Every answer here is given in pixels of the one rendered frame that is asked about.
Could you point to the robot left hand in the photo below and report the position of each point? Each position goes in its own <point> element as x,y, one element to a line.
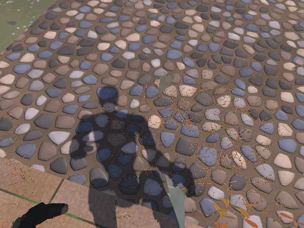
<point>39,213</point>

